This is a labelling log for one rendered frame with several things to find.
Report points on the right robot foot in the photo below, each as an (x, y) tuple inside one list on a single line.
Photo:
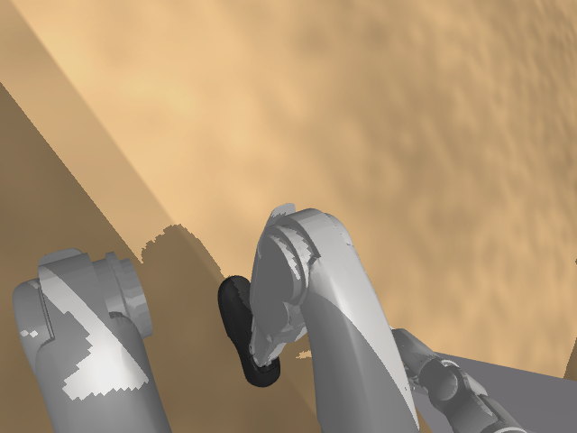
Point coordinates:
[(234, 305)]

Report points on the right robot hand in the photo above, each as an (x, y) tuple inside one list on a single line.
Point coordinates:
[(414, 354)]

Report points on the right robot arm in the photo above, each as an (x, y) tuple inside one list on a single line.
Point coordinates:
[(464, 401)]

